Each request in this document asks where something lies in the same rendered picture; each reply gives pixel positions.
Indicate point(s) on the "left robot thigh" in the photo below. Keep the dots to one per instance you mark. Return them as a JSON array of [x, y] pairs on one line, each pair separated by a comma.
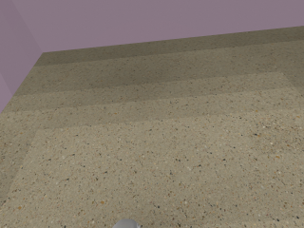
[[127, 223]]

